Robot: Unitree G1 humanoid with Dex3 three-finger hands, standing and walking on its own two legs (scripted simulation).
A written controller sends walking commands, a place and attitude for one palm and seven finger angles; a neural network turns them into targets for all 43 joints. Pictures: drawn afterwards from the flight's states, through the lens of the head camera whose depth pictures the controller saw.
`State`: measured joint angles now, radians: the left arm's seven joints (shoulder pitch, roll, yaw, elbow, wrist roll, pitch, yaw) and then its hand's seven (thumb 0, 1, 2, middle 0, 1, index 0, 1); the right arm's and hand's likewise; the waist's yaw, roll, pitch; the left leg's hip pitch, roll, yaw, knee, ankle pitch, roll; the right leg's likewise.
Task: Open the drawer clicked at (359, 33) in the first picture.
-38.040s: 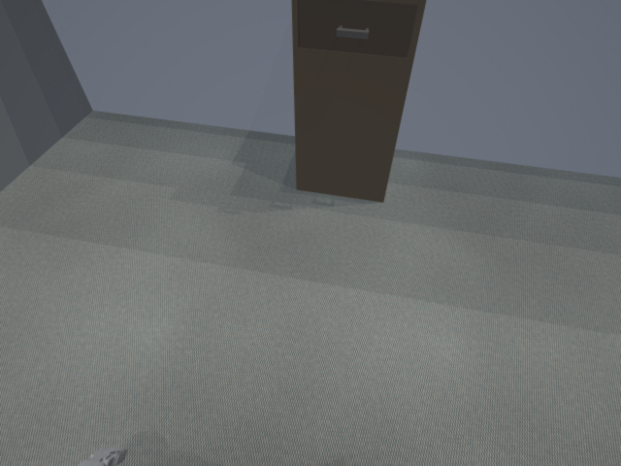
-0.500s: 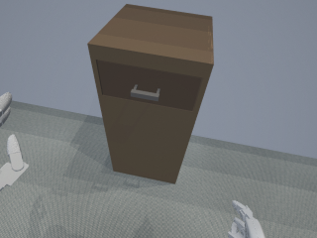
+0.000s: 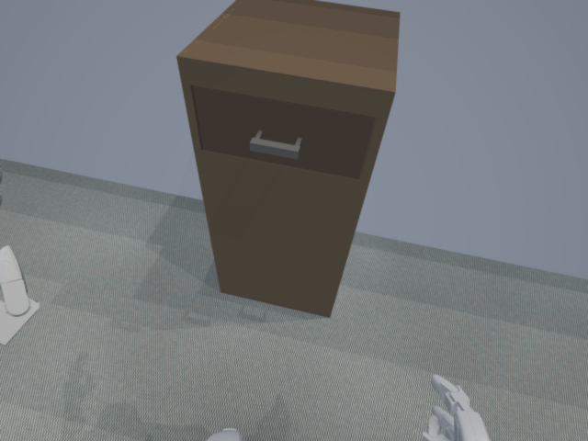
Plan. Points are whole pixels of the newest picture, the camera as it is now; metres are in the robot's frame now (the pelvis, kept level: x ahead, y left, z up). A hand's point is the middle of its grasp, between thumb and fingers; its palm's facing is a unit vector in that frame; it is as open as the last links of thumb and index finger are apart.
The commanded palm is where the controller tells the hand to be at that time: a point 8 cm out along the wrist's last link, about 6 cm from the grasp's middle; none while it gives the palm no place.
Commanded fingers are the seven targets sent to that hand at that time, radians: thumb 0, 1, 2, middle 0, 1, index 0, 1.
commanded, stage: step back with the hand held close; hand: left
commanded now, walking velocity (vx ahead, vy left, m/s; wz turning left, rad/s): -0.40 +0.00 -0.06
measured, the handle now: (277, 143) +0.68 +0.08 +0.01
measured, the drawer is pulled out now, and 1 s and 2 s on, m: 0.00 0.00 0.00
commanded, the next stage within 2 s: stop stepping back and stand still in 0.20 s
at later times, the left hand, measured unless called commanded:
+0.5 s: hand out of the picture +0.07 +0.21 +0.18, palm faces +0.27 -0.83 -0.49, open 7.4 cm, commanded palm +0.02 +0.26 +0.20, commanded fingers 0.00 0.90 0.90 -0.20 -0.30 -0.20 -0.30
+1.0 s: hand out of the picture +0.00 +0.21 +0.19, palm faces +0.39 -0.78 -0.49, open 7.4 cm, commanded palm -0.05 +0.25 +0.20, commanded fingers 0.00 0.90 0.90 -0.20 -0.30 -0.20 -0.30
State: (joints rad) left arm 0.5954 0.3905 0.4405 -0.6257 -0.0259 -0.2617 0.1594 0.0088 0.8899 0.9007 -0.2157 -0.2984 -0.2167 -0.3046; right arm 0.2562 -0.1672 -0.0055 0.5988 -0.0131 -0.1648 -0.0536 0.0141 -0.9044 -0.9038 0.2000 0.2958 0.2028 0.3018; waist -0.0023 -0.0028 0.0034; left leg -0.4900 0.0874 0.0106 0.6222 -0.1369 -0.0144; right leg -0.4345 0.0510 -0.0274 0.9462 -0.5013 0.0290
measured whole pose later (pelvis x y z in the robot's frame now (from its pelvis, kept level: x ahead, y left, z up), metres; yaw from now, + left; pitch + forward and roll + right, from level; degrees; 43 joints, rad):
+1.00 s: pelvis -0.19 -0.03 +0.01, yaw -2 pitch -1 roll +1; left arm 0.63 0.41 0.40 -0.56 0.00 -0.21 0.16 0.01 0.89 0.90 -0.21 -0.30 -0.22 -0.30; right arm 0.31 -0.18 0.02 0.63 -0.03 -0.15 -0.07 0.01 -0.90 -0.90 0.20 0.30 0.20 0.30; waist -0.02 -0.03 -0.05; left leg -0.33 0.06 0.05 0.65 -0.35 0.00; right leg -0.30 0.01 -0.09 0.59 -0.31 -0.04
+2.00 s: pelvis -0.17 +0.02 +0.03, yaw +0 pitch -2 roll +0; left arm 0.11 0.37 0.02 1.11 0.01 -0.02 0.00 0.00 0.91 0.90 -0.20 -0.30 -0.20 -0.30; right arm 0.11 -0.32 0.00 1.09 -0.02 0.00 0.01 0.01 -0.91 -0.90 0.20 0.30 0.20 0.30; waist 0.01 0.02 0.05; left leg -0.15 -0.01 0.03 0.33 -0.14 0.02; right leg -0.13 -0.03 -0.06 0.34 -0.18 0.00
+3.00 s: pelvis -0.14 +0.00 +0.03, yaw -1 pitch -1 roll +0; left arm 0.10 0.35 0.02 1.12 0.01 -0.03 0.00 0.00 0.91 0.90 -0.21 -0.30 -0.21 -0.30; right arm 0.09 -0.34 0.00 1.10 -0.02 0.00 0.00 0.01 -0.91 -0.90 0.20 0.30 0.20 0.30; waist 0.00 0.00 0.06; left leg -0.09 0.03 0.04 0.29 -0.17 -0.01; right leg -0.07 0.01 -0.06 0.28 -0.19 -0.02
